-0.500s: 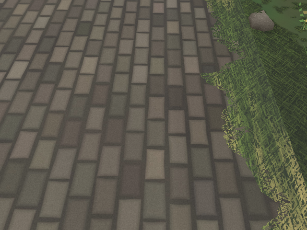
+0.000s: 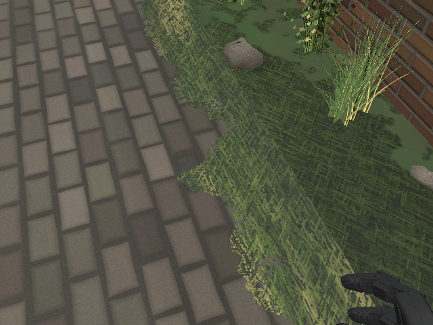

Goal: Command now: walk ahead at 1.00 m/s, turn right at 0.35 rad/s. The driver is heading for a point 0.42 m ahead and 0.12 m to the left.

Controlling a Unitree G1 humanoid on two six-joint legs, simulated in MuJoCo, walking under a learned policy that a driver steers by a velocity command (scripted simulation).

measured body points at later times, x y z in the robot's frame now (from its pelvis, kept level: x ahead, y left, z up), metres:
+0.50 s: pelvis +0.42 +0.08 +0.01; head +0.46 +0.08 +0.46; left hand +0.59 +0.31 -0.10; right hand +0.41 -0.19 -0.13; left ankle +0.37 +0.13 -0.73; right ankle +0.59 -0.04 -0.69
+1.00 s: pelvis +0.55 +0.07 +0.00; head +0.55 +0.08 +0.45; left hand +0.57 +0.33 -0.14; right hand +0.62 -0.17 -0.14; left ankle +0.52 +0.20 -0.73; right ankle +0.65 +0.01 -0.73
